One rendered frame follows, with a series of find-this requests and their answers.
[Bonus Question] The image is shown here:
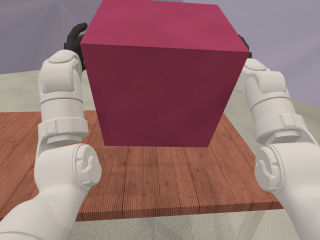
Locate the carton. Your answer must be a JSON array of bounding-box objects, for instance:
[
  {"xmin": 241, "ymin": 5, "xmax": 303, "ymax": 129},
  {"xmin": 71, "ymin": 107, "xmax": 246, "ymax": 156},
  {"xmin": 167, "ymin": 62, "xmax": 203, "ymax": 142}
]
[{"xmin": 80, "ymin": 0, "xmax": 250, "ymax": 148}]

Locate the table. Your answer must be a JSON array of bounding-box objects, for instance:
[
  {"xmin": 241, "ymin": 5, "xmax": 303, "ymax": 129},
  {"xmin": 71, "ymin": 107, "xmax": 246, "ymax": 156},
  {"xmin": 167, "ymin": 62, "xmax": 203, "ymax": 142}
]
[{"xmin": 0, "ymin": 110, "xmax": 284, "ymax": 240}]

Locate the right robot hand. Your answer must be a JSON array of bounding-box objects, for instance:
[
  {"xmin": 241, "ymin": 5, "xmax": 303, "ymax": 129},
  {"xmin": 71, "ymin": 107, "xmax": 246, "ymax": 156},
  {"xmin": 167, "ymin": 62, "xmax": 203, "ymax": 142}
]
[{"xmin": 238, "ymin": 34, "xmax": 252, "ymax": 59}]

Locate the right robot upper arm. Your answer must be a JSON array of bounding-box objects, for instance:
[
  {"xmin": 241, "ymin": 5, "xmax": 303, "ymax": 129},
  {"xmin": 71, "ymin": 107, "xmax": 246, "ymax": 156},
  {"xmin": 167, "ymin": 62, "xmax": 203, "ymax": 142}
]
[{"xmin": 254, "ymin": 142, "xmax": 320, "ymax": 240}]

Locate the robot left forearm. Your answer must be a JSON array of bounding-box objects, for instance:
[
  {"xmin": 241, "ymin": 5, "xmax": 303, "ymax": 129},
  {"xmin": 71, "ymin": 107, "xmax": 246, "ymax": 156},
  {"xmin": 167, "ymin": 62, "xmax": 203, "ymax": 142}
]
[{"xmin": 34, "ymin": 49, "xmax": 89, "ymax": 188}]

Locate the robot right forearm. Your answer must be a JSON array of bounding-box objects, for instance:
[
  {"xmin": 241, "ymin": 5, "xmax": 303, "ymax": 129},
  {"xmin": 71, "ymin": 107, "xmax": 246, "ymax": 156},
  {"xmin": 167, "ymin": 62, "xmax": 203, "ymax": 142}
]
[{"xmin": 235, "ymin": 58, "xmax": 320, "ymax": 149}]

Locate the left robot hand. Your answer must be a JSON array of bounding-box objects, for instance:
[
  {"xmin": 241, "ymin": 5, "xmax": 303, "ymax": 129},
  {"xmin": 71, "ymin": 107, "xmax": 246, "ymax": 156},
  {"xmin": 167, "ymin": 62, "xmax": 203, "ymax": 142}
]
[{"xmin": 64, "ymin": 23, "xmax": 88, "ymax": 72}]

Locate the left robot upper arm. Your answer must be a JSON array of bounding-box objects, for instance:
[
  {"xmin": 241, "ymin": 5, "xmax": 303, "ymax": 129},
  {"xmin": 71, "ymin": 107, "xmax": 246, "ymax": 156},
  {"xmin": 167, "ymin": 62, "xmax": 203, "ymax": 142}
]
[{"xmin": 0, "ymin": 143, "xmax": 102, "ymax": 240}]

